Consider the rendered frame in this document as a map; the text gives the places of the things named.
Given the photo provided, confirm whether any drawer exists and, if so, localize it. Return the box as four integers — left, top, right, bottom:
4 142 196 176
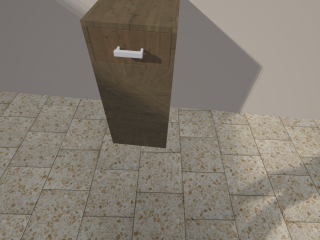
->
87 26 173 67

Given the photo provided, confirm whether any handle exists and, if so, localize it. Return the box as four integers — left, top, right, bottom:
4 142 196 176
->
113 46 144 59

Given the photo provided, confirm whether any cabinet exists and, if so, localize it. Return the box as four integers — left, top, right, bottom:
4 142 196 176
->
80 0 180 149

